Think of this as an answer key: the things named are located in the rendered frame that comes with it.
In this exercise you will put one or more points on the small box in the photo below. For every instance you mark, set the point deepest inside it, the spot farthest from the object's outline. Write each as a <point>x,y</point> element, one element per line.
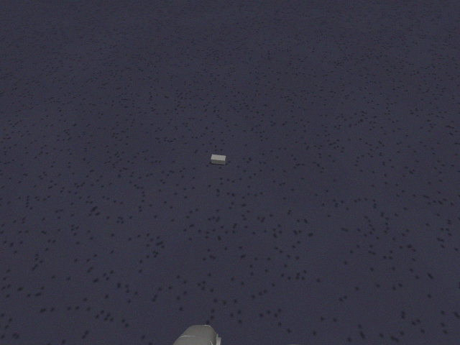
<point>218,159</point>

